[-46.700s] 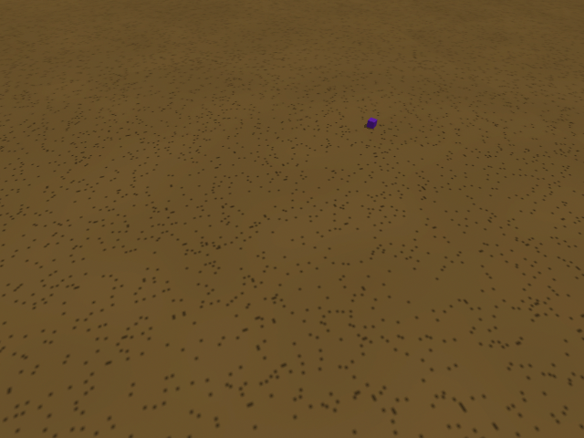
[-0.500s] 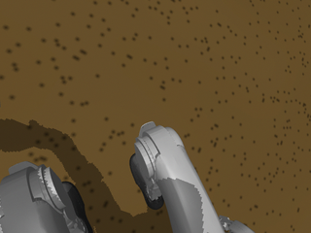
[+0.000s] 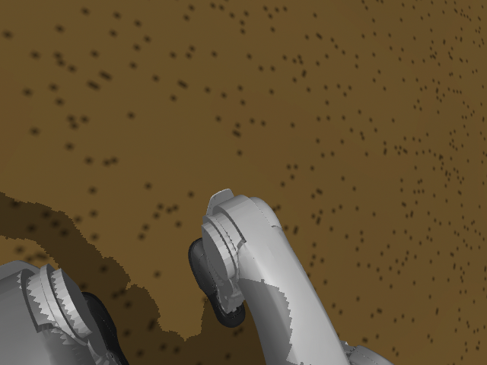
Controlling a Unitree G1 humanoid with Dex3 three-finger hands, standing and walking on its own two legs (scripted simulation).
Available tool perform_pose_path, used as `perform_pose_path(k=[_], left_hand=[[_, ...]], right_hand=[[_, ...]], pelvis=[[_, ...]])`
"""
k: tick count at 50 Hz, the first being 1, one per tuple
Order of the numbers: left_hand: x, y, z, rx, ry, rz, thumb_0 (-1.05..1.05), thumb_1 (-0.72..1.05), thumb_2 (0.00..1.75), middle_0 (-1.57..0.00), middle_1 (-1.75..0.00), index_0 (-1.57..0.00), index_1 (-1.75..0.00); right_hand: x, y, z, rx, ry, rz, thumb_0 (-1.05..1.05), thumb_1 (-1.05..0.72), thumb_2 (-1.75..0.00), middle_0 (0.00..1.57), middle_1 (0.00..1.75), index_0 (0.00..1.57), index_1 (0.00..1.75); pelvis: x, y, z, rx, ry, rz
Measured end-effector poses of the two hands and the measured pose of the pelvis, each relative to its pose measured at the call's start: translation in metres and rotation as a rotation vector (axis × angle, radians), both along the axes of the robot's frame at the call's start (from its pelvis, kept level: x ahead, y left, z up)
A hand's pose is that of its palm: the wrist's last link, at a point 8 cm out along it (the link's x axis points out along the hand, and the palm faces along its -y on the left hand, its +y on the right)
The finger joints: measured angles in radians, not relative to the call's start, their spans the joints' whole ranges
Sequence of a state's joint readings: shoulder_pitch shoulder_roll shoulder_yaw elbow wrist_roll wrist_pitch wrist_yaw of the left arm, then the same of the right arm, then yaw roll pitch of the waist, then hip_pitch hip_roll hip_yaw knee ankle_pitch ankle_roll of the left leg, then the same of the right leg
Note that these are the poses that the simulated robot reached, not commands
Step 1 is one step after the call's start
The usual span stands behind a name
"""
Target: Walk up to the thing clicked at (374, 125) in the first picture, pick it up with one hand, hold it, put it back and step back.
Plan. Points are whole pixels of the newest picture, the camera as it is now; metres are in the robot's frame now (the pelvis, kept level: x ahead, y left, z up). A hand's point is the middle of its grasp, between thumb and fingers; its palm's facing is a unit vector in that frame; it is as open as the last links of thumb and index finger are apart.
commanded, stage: rest palm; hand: left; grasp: from above
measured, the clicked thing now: out of the picture +0.44 +0.34 -0.30
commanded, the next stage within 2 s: close in 1.20 s
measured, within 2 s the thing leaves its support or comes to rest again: neither
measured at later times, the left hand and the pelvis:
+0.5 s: hand out of the picture +0.44 +0.32 -0.25, palm faces +0.04 -0.48 -0.88, open 12.9 cm; pelvis +0.00 +0.00 +0.00, yaw -1 degrees
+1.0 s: hand out of the picture +0.44 +0.32 -0.26, palm faces +0.01 -0.49 -0.87, open 13.1 cm; pelvis +0.00 +0.00 +0.00, yaw -2 degrees
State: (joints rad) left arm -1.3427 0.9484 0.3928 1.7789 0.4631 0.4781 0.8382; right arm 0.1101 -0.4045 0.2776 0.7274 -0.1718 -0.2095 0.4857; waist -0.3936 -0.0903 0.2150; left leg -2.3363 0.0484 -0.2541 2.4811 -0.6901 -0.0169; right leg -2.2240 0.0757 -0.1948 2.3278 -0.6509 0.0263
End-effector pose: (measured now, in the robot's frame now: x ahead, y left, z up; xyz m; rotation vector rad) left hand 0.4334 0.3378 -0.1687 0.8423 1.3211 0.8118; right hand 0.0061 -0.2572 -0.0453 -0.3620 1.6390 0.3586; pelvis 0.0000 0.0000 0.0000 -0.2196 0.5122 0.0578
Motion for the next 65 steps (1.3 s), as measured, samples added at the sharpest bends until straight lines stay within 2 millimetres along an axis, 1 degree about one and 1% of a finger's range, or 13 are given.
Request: perform_pose_path(k=[8,19,26,34,50,65], left_hand=[[0.0,-0.004,-0.007,0.0,-0.006,-0.027,0.0,-0.31,0.87,-0.25,-0.85,-0.24,-0.88],[0.004,-0.012,-0.017,0.001,-0.02,-0.01,0.0,-0.31,0.89,-0.28,-0.82,-0.25,-0.86],[0.007,-0.015,-0.023,0.0,-0.022,-0.021,0.0,-0.31,0.88,-0.28,-0.8,-0.25,-0.84],[0.004,-0.015,-0.027,-0.006,-0.013,-0.021,0.0,-0.32,0.9,-0.28,-0.79,-0.24,-0.84],[0.0,-0.012,-0.031,-0.012,-0.006,-0.035,0.0,-0.35,0.93,-0.25,-0.81,-0.21,-0.86],[0.001,-0.013,-0.035,-0.014,-0.013,-0.025,0.0,-0.37,0.96,-0.24,-0.8,-0.19,-0.86]], right_hand=[[0.0,0.009,0.001,0.013,-0.022,0.017,0.0,-0.93,-0.9,0.19,0.3,0.19,0.3],[-0.012,0.004,0.014,-0.004,0.016,0.036,0.0,-0.93,-0.9,0.19,0.3,0.19,0.3],[-0.016,0.002,0.018,-0.018,0.025,0.023,0.0,-0.93,-0.9,0.19,0.3,0.19,0.3],[-0.014,0.006,0.017,-0.011,0.015,0.023,0.0,-0.93,-0.9,0.19,0.3,0.19,0.3],[-0.002,0.01,0.013,-0.001,-0.018,0.059,0.0,-0.93,-0.9,0.19,0.3,0.19,0.3],[-0.004,0.008,0.02,-0.014,-0.008,0.067,0.0,-0.92,-0.9,0.19,0.3,0.19,0.3]], pelvis=[[-0.002,0.001,0.0,-0.009,-0.014,-0.001],[-0.002,0.0,0.0,-0.017,-0.025,-0.008],[-0.002,0.001,-0.001,-0.021,-0.027,-0.015],[-0.002,0.001,-0.001,-0.024,-0.028,-0.016],[-0.001,0.002,-0.001,-0.029,-0.033,-0.015],[-0.001,0.003,0.0,-0.037,-0.037,-0.015]])
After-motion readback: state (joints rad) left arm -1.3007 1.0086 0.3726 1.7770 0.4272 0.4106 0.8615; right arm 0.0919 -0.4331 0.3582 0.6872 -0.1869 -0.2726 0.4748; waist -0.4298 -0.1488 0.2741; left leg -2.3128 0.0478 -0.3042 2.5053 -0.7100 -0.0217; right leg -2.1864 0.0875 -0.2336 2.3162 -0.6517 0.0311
